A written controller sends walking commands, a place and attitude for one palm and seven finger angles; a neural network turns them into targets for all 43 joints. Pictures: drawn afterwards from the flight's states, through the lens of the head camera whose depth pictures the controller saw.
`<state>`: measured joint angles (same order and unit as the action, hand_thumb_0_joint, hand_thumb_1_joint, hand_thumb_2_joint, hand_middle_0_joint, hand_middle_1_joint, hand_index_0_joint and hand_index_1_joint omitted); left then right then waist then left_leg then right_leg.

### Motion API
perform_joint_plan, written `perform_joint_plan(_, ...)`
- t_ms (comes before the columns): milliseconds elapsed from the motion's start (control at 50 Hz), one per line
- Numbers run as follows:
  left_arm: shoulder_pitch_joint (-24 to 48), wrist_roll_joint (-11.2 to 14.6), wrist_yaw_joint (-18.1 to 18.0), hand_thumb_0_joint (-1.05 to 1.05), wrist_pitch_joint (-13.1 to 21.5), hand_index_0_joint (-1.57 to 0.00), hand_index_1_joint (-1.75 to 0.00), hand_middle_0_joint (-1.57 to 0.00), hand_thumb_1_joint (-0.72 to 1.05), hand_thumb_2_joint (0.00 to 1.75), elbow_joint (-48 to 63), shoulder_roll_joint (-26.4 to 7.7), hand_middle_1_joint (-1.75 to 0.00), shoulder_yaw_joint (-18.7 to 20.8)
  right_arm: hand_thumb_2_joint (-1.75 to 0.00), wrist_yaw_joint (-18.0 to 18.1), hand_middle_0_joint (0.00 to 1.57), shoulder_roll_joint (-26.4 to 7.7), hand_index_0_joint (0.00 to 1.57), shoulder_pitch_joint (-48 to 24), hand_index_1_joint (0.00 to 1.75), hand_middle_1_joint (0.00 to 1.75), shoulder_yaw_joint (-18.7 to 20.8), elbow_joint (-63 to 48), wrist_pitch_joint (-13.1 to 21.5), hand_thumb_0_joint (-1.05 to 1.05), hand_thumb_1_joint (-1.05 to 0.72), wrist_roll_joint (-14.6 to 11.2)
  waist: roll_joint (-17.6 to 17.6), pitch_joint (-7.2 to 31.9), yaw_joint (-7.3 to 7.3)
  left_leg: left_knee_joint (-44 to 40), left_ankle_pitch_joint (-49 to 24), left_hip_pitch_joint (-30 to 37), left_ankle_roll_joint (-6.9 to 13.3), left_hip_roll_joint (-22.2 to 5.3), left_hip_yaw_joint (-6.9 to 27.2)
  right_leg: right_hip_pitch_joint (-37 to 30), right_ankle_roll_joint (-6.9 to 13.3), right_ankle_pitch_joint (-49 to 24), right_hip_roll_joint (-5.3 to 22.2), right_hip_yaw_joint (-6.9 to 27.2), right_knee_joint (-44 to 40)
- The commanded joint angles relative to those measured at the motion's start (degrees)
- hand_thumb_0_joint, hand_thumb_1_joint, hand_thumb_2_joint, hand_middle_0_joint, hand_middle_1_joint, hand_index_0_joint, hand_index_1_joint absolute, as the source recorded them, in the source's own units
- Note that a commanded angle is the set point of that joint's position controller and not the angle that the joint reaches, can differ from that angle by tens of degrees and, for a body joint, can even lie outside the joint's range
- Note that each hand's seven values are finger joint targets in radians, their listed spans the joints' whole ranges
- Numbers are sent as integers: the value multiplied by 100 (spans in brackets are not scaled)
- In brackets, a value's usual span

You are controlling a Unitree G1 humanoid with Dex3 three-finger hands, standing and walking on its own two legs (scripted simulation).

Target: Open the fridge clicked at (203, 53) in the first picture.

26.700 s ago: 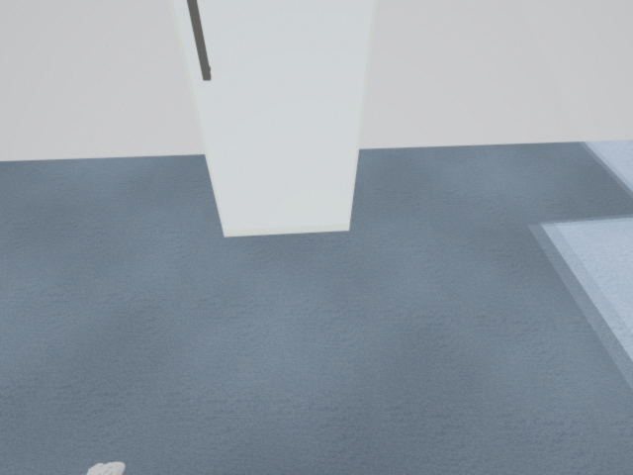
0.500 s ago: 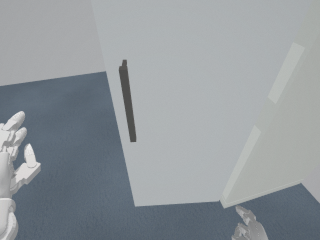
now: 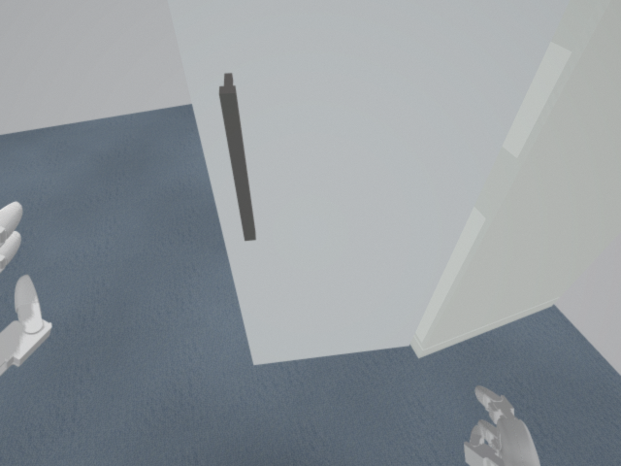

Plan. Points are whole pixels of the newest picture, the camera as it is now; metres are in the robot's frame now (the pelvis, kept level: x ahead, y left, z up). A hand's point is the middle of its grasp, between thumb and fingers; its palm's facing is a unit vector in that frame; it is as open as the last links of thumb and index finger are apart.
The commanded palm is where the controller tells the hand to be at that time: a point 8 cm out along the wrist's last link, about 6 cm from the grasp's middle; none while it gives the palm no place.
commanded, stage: step back with the hand held close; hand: left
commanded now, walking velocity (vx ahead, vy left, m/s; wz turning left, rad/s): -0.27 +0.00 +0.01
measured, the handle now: (240, 167) +0.50 +0.16 +0.12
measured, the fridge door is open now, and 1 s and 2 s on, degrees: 77 77 77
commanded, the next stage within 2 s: stop stepping back and stand still in 0.90 s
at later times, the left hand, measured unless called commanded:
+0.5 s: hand out of the picture +0.13 +0.29 +0.16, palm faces +0.54 -0.71 -0.46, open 7.4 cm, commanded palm +0.06 +0.31 +0.18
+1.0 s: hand out of the picture +0.10 +0.25 +0.18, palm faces +0.35 -0.84 -0.42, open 7.5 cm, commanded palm +0.03 +0.30 +0.18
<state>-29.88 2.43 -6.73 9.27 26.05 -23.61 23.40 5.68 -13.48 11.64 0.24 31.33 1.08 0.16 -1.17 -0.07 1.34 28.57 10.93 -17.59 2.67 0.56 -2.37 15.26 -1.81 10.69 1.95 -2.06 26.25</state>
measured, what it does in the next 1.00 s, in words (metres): walks backwards: right foot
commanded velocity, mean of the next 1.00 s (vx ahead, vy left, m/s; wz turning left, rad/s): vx -0.34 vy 0.00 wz -0.07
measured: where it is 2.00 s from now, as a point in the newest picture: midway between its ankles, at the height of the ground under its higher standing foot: outside the picture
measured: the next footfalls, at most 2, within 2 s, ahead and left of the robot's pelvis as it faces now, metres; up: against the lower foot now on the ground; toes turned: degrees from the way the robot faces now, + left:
right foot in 0.94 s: -0.18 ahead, -0.08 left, +0.00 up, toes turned -2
left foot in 1.30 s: -0.12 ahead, +0.15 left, +0.00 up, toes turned +3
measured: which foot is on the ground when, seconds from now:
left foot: down 0.00-1.00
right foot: down 0.00-0.62, up 0.64-0.92, down 0.94-1.00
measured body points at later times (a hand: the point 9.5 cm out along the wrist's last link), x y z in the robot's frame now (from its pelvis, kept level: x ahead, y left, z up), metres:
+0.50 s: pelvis -0.05 +0.00 -0.02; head -0.04 +0.02 +0.43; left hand +0.09 +0.32 +0.19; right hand +0.14 -0.22 -0.09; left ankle +0.04 +0.09 -0.73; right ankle +0.03 -0.13 -0.74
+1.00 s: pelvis -0.13 +0.01 -0.01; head -0.11 +0.04 +0.44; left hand +0.07 +0.30 +0.20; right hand +0.06 -0.21 -0.08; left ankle +0.02 +0.09 -0.73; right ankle -0.24 -0.13 -0.74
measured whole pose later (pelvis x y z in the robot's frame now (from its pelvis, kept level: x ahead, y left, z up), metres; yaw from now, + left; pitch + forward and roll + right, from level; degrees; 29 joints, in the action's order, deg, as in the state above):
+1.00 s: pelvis -0.13 +0.01 -0.01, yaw -5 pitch +3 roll -3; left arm -24.8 2.4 -6.4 14.8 29.7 -26.3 23.3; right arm 3.1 -8.5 7.5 -1.4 37.1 7.2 2.3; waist 1.6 1.1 2.7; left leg 27.6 3.7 -30.0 -0.3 -3.5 -5.5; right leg 5.4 -1.0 21.4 -1.6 1.6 24.2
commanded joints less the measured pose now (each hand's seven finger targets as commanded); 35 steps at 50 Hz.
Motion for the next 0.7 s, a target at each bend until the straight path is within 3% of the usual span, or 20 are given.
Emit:
perform_joint_plan(0,417,-112,-202,0,507,-20,-30,-20,90,90,1014,-925,-30,689,-90,64,20,-746,20,-574,30,30,248,-903,461,0,-90,-29,-285,274,-16,-1109,1833,-1246,207,-610,883,-753,113,487,25,403,-104)
perform_joint_plan(60,531,-184,-228,0,624,-20,-30,-20,90,90,1128,-914,-30,666,-90,35,20,-762,20,-470,30,30,276,-876,582,0,-90,-32,-166,302,-31,-884,2206,-1326,213,-563,882,-524,170,1070,87,513,-228)
perform_joint_plan(120,567,-222,-263,0,722,-20,-30,-20,90,90,1225,-941,-30,706,-90,33,20,-758,20,-436,30,30,265,-816,705,0,-90,7,-397,299,-40,-933,2294,-1384,221,-604,1021,-431,193,1116,34,535,-109)
perform_joint_plan(200,513,-247,-274,0,838,-20,-30,-20,90,90,1287,-1001,-30,840,-90,33,20,-723,20,-416,30,30,266,-757,854,0,-90,30,-449,459,-23,-1056,2311,-1564,252,-675,1159,-734,166,601,-117,533,245)
perform_joint_plan(240,530,-293,-254,0,907,-20,-30,-20,90,90,1312,-977,-30,869,-90,29,20,-765,20,-412,30,30,289,-740,922,0,-90,34,-718,490,-17,-1218,2801,-1951,331,-794,1274,-1036,128,604,-242,560,540)
perform_joint_plan(340,552,-334,-195,0,974,-20,-30,-20,90,90,1170,-975,-30,962,-90,-6,20,-750,20,-398,30,30,330,-700,1020,0,-90,56,-670,401,-8,-1254,2993,-2416,420,-942,1407,-1273,152,102,-417,664,1028)
perform_joint_plan(380,570,-319,-160,0,1002,-20,-30,-20,90,90,1178,-1099,-30,1058,-90,-18,20,-758,20,-398,30,30,365,-680,1030,0,-90,85,-236,404,-23,-771,2788,-2241,360,-729,1127,-932,223,110,-253,1077,679)
perform_joint_plan(400,593,-285,-143,0,1002,-20,-30,-20,90,90,1231,-962,-30,924,-90,-51,20,-669,20,-326,30,30,356,-673,1023,0,-90,45,122,406,-55,-341,2544,-1951,254,-550,889,-553,319,203,-23,1340,348)
perform_joint_plan(440,725,-214,-155,0,982,-20,-30,-20,90,90,1260,-1038,-30,828,-90,-119,20,-583,20,-247,30,30,345,-549,973,0,-90,65,783,379,-109,778,1718,-901,-50,-174,492,735,645,549,674,2053,-521)
perform_joint_plan(460,799,-175,-189,0,968,-20,-30,-20,90,90,1291,-1093,-30,777,-90,-151,20,-518,20,-178,30,30,328,-454,934,0,-90,69,1037,507,-138,1287,1231,-274,-188,-24,299,1216,784,466,996,2152,-813)
perform_joint_plan(480,890,-159,-227,0,942,-20,-30,-20,90,90,1377,-1160,-30,776,-90,-170,20,-503,20,-177,30,30,345,-390,885,0,-90,82,1022,646,-175,1611,965,199,-243,36,199,1548,869,140,1162,2166,-913)
perform_joint_plan(500,849,-150,-251,0,920,-20,-30,-20,90,90,1363,-1159,-30,747,-90,-177,20,-455,20,-170,30,30,323,-387,843,0,-90,59,1087,689,-204,1548,805,382,-239,25,218,1568,814,-123,1161,1898,-837)
perform_joint_plan(540,773,-146,-275,0,894,-20,-30,-20,90,90,1472,-1265,-30,859,-90,-130,20,-533,20,-286,30,30,322,-476,800,0,-90,29,577,577,-176,521,745,325,-143,-140,414,1479,514,20,688,1381,-413)
perform_joint_plan(560,743,-146,-262,0,906,-20,-30,-20,90,90,1598,-1222,-30,880,-90,-93,20,-647,20,-359,30,30,340,-578,804,0,-90,7,-89,493,-155,-207,767,-108,-5,-422,813,1159,304,222,187,1080,74)
perform_joint_plan(580,798,-228,-246,0,996,-20,-30,-20,90,90,1788,-1294,-30,1045,-90,-47,20,-789,20,-530,30,30,400,-669,865,0,-90,15,-1270,590,-119,-1261,1878,-1123,285,-1160,1622,223,81,433,-394,642,1252)
perform_joint_plan(600,649,-278,-221,0,1045,-20,-30,-20,90,90,1693,-1177,-30,1193,-90,-22,20,-820,20,-630,30,30,432,-690,961,0,-90,53,-2085,790,-46,-2395,3551,-2479,678,-2030,2546,-1068,-49,767,-915,333,3018)
perform_joint_plan(620,696,-304,-205,0,1045,-20,-30,-20,90,90,1610,-1212,-30,1252,-90,-38,20,-734,20,-535,30,30,488,-608,1018,0,-90,89,-1776,800,-89,-2656,3585,-2843,869,-2344,2702,-1217,-33,1067,-976,507,4240)
perform_joint_plan(640,759,-276,-184,0,1022,-20,-30,-20,90,90,1601,-1177,-30,1216,-90,-94,20,-675,20,-470,30,30,540,-518,1053,0,-90,110,-1060,680,-68,-2293,2789,-2350,889,-2204,2483,-658,17,1253,-911,628,4467)
perform_joint_plan(660,649,-190,-179,0,986,-20,-30,-20,90,90,1520,-1046,-30,1116,-90,-158,20,-637,20,-470,30,30,557,-451,1104,0,-90,97,-665,674,-10,-1963,2055,-1564,814,-1987,2047,-56,41,1456,-822,565,4232)
perform_joint_plan(680,618,-146,-180,0,982,-20,-30,-20,90,90,1588,-986,-30,1003,-90,-189,20,-628,20,-548,30,30,563,-455,1153,0,-90,66,-744,870,34,-1755,1628,-853,732,-1877,1753,234,30,1528,-726,475,3890)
